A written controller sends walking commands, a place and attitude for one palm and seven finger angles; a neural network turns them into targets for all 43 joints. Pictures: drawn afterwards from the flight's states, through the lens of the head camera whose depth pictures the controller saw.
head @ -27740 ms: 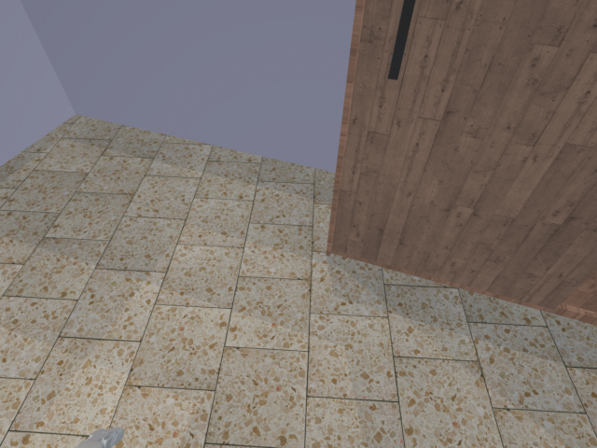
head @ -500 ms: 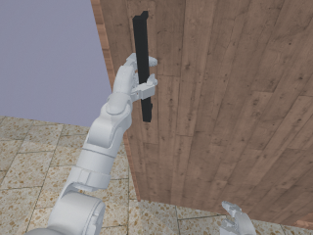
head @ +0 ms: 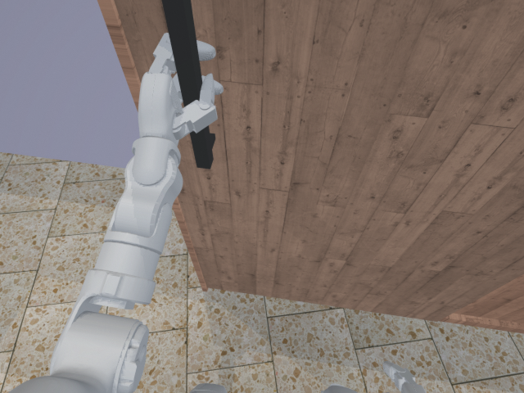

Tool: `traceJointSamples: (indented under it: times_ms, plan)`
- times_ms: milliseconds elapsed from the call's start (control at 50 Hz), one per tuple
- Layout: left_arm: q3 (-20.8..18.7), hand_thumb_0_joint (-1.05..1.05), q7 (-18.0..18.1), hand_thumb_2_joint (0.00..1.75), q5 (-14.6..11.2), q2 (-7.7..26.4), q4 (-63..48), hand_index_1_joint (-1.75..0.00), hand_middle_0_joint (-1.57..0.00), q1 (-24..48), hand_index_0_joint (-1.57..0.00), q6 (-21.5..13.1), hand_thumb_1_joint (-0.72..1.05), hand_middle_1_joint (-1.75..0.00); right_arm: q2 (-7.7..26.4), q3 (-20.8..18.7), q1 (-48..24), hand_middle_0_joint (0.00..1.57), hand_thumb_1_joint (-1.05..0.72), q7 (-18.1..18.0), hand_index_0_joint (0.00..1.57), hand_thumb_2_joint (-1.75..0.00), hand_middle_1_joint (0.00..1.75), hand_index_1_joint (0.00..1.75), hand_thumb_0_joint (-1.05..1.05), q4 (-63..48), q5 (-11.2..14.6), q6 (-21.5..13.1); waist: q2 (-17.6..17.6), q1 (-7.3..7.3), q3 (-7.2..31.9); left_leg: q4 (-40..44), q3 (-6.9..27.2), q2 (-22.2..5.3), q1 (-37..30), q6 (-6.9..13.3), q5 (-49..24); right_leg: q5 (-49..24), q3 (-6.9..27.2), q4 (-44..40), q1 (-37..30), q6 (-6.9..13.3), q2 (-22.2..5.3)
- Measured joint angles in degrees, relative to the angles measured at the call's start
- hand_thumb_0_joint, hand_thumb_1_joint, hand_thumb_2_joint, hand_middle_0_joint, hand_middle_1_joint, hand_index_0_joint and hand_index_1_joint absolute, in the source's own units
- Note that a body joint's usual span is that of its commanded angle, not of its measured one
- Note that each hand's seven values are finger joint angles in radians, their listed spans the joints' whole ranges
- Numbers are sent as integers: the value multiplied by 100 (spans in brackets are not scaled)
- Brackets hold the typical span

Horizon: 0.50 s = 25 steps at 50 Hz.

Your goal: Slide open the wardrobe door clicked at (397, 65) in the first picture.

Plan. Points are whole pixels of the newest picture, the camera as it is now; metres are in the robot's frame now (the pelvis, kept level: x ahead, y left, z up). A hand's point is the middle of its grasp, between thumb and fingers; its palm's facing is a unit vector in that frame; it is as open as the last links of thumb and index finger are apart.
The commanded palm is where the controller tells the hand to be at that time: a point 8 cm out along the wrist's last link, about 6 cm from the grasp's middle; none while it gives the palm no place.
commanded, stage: step sideways, sliding the door along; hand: left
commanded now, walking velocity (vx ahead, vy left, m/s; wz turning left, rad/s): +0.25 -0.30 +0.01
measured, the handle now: (196, 80) +0.46 +0.17 +0.21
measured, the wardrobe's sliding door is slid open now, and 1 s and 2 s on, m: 0.00 0.18 0.38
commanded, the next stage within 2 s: none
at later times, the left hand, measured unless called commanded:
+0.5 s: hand (239, 107) +0.42 +0.10 +0.20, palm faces +0.40 -0.91 -0.08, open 6.3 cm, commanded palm +0.40 +0.06 +0.19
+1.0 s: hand (350, 120) +0.42 -0.04 +0.21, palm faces +0.10 -0.99 +0.09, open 6.4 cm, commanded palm +0.40 -0.06 +0.18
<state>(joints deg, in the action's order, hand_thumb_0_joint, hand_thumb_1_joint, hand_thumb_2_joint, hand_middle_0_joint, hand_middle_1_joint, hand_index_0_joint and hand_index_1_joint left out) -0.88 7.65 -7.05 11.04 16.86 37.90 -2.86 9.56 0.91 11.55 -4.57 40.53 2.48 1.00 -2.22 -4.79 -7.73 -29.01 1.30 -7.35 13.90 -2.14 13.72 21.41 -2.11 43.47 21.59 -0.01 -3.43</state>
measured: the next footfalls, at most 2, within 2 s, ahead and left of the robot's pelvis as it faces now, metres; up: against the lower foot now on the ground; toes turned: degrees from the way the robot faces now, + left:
right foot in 0.10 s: +0.07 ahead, -0.21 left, +0.00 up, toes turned -4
left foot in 0.24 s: +0.08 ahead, +0.07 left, +0.00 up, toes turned +9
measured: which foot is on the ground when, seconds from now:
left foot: down 0.00-0.10, up 0.12-0.22, down 0.24-0.58, up 0.60-0.74, down 0.76-1.00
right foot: up 0.00-0.08, down 0.10-0.24, up 0.26-0.54, down 0.56-0.76, up 0.78-1.00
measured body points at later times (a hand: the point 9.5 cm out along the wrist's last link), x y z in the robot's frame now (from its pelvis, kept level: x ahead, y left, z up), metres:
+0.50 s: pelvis +0.08 -0.15 -0.01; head +0.17 -0.11 +0.43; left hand +0.40 +0.15 +0.20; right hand +0.33 -0.28 -0.11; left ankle +0.04 +0.06 -0.74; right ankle +0.15 -0.32 -0.69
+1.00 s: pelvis +0.15 -0.17 +0.00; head +0.24 -0.12 +0.44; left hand +0.40 +0.01 +0.20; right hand +0.39 -0.32 -0.08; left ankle +0.09 -0.08 -0.74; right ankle +0.15 -0.33 -0.65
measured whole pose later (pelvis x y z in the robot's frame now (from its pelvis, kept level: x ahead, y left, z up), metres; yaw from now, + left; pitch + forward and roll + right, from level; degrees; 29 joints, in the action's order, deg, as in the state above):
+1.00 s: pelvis +0.15 -0.17 +0.00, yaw +6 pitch +0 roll -4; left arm 11.6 5.6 0.0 3.3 -30.8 4.7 -6.5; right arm 9.1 -0.5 6.3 3.5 28.8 1.4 -8.2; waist -0.6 -8.0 -13.3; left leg -29.9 -8.2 -7.2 9.5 0.3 19.9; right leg 24.4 -3.5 64.3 28.5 -1.6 -2.0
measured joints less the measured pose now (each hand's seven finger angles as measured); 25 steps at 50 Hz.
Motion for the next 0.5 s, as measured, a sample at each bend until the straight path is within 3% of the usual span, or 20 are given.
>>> traceJointSamples:
  times_ms: [80, 100, 140, 180, 200, 240, 300, 360, 420, 500]
  plan:
    - [-90, -3, 69, 85, 132, 128, -129, -140, -45, 121, -26, 54, 72, -140, 19, -8, -8, 20, -90, 21, 20, -90, 30, 30, 1, -134, 73, -140, 18, -219, -35, -592, 257, -200, 256, -190, 351, -306, -198, -967, -585, 9, 8]
    - [-129, -3, 80, 85, 168, 178, -172, -139, -45, 164, -25, 115, 71, -140, 48, 1, -60, 20, -90, 34, 20, -90, 30, 30, 1, -146, 98, -164, 50, -250, -9, -899, 317, -208, 410, -145, 519, -639, -206, -1120, -653, -61, 9]
    - [-242, -4, 132, 85, 256, 166, -301, -138, -45, 134, -24, 158, 72, -140, 217, -76, -313, 20, -90, 26, 20, -89, 30, 30, 1, -72, 98, -173, -152, -134, -69, -1783, 468, -165, 779, 68, 1083, -516, -421, -817, -611, -186, 81]
    - [-241, -4, 142, 85, 274, 117, -490, -137, -45, 74, -23, 188, 71, -140, 365, -205, -512, 20, -90, 10, 20, -89, 30, 30, 1, -25, 92, -191, -203, -69, -157, -2421, 256, 76, 1019, 176, 1454, -277, -574, -718, -668, -189, 15]
    - [-220, -4, 137, 85, 279, 111, -634, -137, -45, 37, -23, 227, 72, -140, 415, -251, -592, 20, -90, 8, 20, -90, 30, 30, 1, -34, 88, -190, -154, -71, -198, -2291, 36, 185, 989, 217, 1376, -194, -594, -651, -665, -173, -42]
    - [-198, -5, 94, 84, 275, 135, -927, -135, -45, -23, -22, 288, 72, -140, 517, -316, -701, 20, -90, 37, 20, -90, 30, 30, 1, -174, 56, -185, -132, -111, -221, -1286, -218, 228, 682, 393, 279, -134, -536, 38, -347, -87, -35]
    - [-207, -5, 10, 84, 242, 263, -1165, -132, -46, -17, -22, 185, 72, -140, 386, -429, -965, 19, -91, 225, 20, -90, 30, 30, 1, -325, 51, -129, 19, -244, -621, -1334, -215, 138, 442, 125, 536, 483, -11, 2059, 342, 23, 189]
    - [-230, -5, -89, 84, 319, 272, -1424, -129, -46, -168, -22, 155, 72, -140, 202, -390, -1027, 19, -91, 401, 20, -90, 30, 30, 1, -412, 62, -142, 85, -320, -715, -902, -39, -24, 213, -21, 536, 450, 82, 2732, 822, -35, 186]
    - [-228, -6, -137, 84, 379, 227, -1655, -128, -46, -293, -24, 147, 71, -140, 82, -331, -947, 19, -91, 439, 20, -90, 30, 30, 1, -551, 57, -261, 47, -470, -786, -458, 134, -212, -16, -141, 350, 129, 93, 2290, 918, -116, 4]
    - [-360, -6, -110, 84, 310, 197, -1967, -127, -46, -538, -26, 239, 69, -140, 1, -214, -816, 20, -90, 421, 20, -90, 30, 30, 1, -721, 36, -518, -90, -653, -843, -270, 263, -421, -293, -401, 383, -310, 77, 910, 417, -205, -112]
